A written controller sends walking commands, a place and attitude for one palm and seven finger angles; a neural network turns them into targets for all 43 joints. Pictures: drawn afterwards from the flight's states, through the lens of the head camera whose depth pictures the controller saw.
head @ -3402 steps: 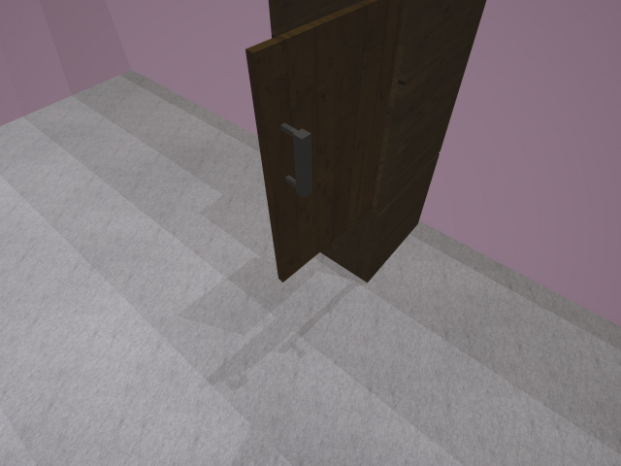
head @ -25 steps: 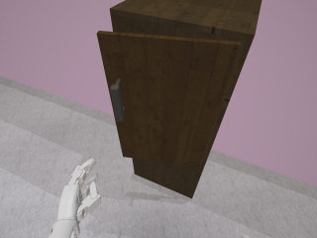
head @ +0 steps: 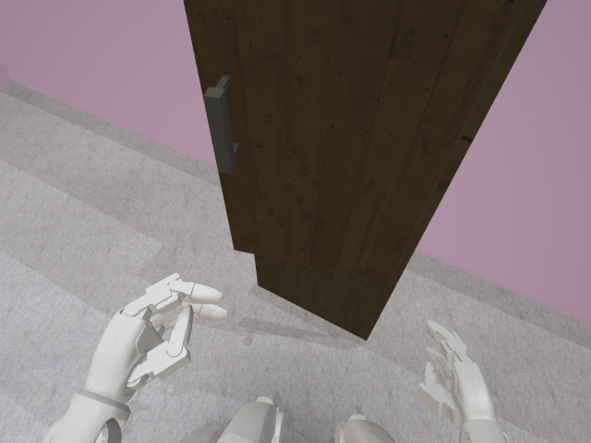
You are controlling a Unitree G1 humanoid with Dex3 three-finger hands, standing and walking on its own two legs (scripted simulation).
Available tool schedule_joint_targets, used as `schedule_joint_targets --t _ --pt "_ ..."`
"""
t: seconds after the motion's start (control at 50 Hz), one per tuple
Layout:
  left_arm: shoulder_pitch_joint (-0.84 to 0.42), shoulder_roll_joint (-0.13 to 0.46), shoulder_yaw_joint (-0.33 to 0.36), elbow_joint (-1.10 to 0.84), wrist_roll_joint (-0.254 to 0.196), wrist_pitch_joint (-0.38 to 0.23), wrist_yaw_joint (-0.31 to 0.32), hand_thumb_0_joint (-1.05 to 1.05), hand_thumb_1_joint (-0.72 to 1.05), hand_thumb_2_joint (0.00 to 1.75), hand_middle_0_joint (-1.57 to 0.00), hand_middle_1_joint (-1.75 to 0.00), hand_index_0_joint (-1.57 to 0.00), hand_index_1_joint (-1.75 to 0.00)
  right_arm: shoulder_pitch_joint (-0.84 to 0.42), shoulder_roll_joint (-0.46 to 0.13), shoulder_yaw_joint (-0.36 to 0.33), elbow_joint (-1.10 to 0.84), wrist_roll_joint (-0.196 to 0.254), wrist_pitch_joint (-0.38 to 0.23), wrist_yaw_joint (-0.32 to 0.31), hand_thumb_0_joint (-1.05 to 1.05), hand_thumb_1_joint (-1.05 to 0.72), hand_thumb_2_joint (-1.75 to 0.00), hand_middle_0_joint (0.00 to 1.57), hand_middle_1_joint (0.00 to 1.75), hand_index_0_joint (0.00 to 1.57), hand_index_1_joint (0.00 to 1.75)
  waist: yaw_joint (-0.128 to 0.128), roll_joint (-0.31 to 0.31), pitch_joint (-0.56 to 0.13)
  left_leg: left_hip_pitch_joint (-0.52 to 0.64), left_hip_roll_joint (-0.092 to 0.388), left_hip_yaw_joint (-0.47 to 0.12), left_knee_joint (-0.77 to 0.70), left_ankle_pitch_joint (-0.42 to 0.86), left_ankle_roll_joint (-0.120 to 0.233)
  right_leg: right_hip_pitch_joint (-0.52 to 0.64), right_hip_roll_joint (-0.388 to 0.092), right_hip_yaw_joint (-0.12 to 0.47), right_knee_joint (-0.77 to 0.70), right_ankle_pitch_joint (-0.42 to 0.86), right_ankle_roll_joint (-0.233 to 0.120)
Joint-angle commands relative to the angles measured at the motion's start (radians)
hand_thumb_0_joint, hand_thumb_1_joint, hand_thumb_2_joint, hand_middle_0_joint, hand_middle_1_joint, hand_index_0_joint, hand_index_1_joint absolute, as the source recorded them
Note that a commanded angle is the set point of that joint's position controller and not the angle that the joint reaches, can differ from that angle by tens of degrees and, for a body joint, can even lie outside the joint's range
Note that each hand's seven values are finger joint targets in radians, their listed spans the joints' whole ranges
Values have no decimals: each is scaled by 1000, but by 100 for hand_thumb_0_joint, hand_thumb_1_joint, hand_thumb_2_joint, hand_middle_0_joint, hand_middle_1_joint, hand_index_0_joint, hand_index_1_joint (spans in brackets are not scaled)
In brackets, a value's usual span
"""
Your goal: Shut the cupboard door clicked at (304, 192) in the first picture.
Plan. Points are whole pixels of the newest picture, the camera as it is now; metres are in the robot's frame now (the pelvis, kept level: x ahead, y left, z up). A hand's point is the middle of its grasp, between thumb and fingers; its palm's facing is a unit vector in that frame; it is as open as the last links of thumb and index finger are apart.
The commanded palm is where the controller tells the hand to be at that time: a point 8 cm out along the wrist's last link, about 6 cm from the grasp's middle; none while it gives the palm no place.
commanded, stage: raise the hand and make a fist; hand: left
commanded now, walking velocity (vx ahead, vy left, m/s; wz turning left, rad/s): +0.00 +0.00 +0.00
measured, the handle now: (226, 126) +0.52 +0.16 +0.14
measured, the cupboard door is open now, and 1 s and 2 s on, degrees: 16 16 16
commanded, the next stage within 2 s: bring the fist close to the handle in 1.22 s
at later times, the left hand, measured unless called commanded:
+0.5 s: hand (159, 296) +0.25 +0.18 +0.12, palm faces -0.07 -1.00 -0.07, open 3.1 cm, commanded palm +0.23 +0.23 +0.12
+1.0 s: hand (166, 276) +0.27 +0.17 +0.13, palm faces -0.12 -0.99 -0.04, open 3.1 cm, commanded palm +0.25 +0.23 +0.14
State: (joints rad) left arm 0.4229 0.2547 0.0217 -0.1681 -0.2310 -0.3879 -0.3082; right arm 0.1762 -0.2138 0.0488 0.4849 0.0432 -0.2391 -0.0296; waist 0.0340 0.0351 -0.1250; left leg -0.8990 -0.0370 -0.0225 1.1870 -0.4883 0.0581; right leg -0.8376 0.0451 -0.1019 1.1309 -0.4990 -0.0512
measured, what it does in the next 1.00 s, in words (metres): rises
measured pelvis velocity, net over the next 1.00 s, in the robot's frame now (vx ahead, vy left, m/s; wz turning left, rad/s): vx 0.04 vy -0.01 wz -0.01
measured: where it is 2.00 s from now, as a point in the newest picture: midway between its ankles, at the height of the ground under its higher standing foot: outside the picture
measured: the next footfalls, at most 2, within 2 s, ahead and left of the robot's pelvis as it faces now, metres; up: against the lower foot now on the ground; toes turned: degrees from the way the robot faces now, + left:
none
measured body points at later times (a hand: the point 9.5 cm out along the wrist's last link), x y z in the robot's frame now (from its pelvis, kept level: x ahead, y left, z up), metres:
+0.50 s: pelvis +0.05 -0.01 +0.03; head +0.08 -0.01 +0.48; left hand +0.24 +0.23 +0.13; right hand +0.23 -0.25 -0.03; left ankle +0.05 +0.08 -0.65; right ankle +0.04 -0.10 -0.65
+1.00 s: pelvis +0.04 -0.01 +0.05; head +0.06 -0.02 +0.50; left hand +0.27 +0.23 +0.13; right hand +0.21 -0.24 -0.02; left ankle +0.05 +0.08 -0.65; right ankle +0.04 -0.10 -0.65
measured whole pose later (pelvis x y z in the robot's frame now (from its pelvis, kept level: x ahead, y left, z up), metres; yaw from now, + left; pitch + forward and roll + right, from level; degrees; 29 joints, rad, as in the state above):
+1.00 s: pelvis +0.04 -0.01 +0.05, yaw -1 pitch +8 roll -2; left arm 0.34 0.30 0.17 -0.07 -0.33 -0.17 -0.35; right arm 0.30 -0.26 0.05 0.50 0.05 -0.19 -0.05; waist 0.00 0.05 -0.11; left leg -0.59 -0.03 -0.01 0.88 -0.43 0.05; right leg -0.54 0.06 -0.06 0.84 -0.43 -0.05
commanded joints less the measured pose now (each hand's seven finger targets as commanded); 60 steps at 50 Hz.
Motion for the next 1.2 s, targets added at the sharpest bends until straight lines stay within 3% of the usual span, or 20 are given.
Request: schedule_joint_targets --t 0.0,0.04,0.08,0.16,0.22,0.28,0.34,0.38,0.42,0.5,0.54,0.58,0.64,0.7,0.8,0.84,0.92,1.04,1.1,1.18 --pt "121 165 218 -204 -49 167 17 0 90 90 -84 -100 -84 -100 -25 -140 -94 -218 18 7 -27 0 -90 -90 20 30 20 30 40 -26 -250 204 17 -54 -302 123 -26 279 -24 117 -278 65 13" --pt "128 169 290 -290 -96 150 66 0 90 90 -88 -104 -88 -104 -27 -110 -83 -209 6 13 -32 0 -90 -90 20 30 20 30 59 -6 -299 240 17 -48 -286 272 -32 352 -13 100 -248 248 9" --pt "129 126 278 -310 -114 84 93 0 90 90 -92 -108 -92 -108 0 -96 -83 -186 0 8 -31 0 -90 -90 20 30 20 30 34 -6 -268 264 26 -44 -279 357 -41 337 -15 90 -238 388 17" --pt "74 53 131 -255 -86 -54 48 0 90 90 -99 -116 -99 -116 30 -125 -83 -135 -15 -28 -14 0 -90 -90 20 30 20 30 -46 27 -147 268 37 -58 -241 387 -45 176 -13 76 -207 384 23" --pt "88 44 83 -162 -83 -49 -30 0 90 90 -104 -122 -104 -122 51 -153 -92 -134 -6 -41 -13 0 -90 -90 20 30 20 30 -77 -34 -120 236 38 -63 -239 289 -36 147 -18 89 -245 288 32" --pt "84 143 165 -179 -83 3 -63 0 90 90 -110 -128 -110 -128 50 -167 -102 -156 5 -37 -22 0 -90 -90 20 30 20 30 -46 -48 -197 243 27 -51 -255 281 -28 230 -31 125 -283 268 34" --pt "55 227 291 -275 -100 21 -24 0 90 90 -115 -134 -115 -134 33 -150 -100 -172 3 -19 -32 0 -90 -90 20 30 20 30 5 -7 -269 283 23 -39 -279 337 -29 327 -29 129 -278 333 27" --pt "54 195 305 -312 -125 15 10 0 90 90 -119 -138 -119 -138 35 -130 -92 -181 4 -8 -34 0 -90 -90 20 30 20 30 13 22 -271 320 23 -33 -302 375 -35 358 -25 113 -276 390 23" --pt "49 149 280 -313 -138 2 34 0 90 90 -123 -142 -123 -142 38 -126 -86 -172 7 -4 -32 0 -90 -90 20 30 20 30 2 54 -232 350 27 -33 -317 384 -42 335 -17 93 -281 398 21" --pt "8 88 173 -171 -113 42 13 0 90 90 -130 -150 -130 -150 51 -152 -77 -160 7 6 -25 0 -90 -90 20 30 20 30 -58 -1 -71 310 36 -43 -334 285 -37 246 -12 83 -328 305 31" --pt "-23 93 137 -110 -97 82 -21 0 90 90 -130 -150 -130 -150 53 -168 -73 -166 12 7 -27 0 -90 -90 20 30 20 30 -66 -26 -29 288 34 -44 -338 242 -26 244 -19 109 -364 257 37" --pt "-59 130 148 -117 -92 113 -43 0 90 90 -130 -150 -130 -150 56 -175 -72 -179 15 4 -31 0 -90 -90 20 30 20 30 -59 -17 -57 305 34 -44 -354 221 -23 268 -27 120 -390 224 36" --pt "-114 237 257 -189 -96 119 -28 0 90 90 -130 -150 -130 -150 46 -174 -68 -183 10 2 -38 0 -90 -90 20 30 20 30 -33 -14 -150 347 33 -40 -358 266 -21 347 -31 137 -395 260 34" --pt "-155 229 299 -282 -122 77 10 0 90 90 -130 -150 -130 -150 32 -148 -54 -188 7 -5 -35 0 -90 -90 20 30 20 30 -9 53 -208 411 32 -39 -391 314 -29 394 -21 105 -377 313 20" --pt "-166 158 230 -160 -119 82 20 0 90 90 -130 -150 -130 -150 38 -158 -45 -150 10 -11 -27 0 -90 -90 20 30 20 30 -43 62 -69 403 38 -47 -421 253 -34 320 -13 81 -405 258 21" --pt "-114 130 197 -52 -113 131 -12 0 90 90 -130 -150 -130 -150 41 -169 -53 -146 14 -11 -26 0 -90 -90 20 30 20 30 -47 -26 -40 377 36 -50 -421 244 -27 325 -19 96 -430 254 33" --pt "-119 157 200 -63 -107 188 -54 0 90 90 -130 -150 -130 -150 40 -179 -59 -165 18 -15 -28 0 -90 -90 20 30 20 30 -32 -43 -75 381 31 -41 -430 253 -24 365 -36 114 -450 259 38" --pt "-223 245 311 -250 -117 66 22 0 90 90 -130 -150 -130 -150 27 -164 -53 -154 -3 -29 -30 0 -90 -90 20 30 20 30 -13 22 -153 440 32 -43 -432 320 -30 399 -18 95 -404 313 18" --pt "-171 171 260 -178 -112 41 30 0 90 90 -130 -150 -130 -150 37 -158 -54 -136 1 -31 -21 0 -90 -90 20 30 20 30 -30 53 -106 437 33 -42 -432 294 -35 346 -12 81 -398 291 17" --pt "-117 131 186 -68 -95 109 -16 0 90 90 -130 -150 -130 -150 42 -176 -60 -137 10 -19 -18 0 -90 -90 20 30 20 30 -46 14 -53 391 30 -43 -432 233 -29 327 -22 96 -431 240 29"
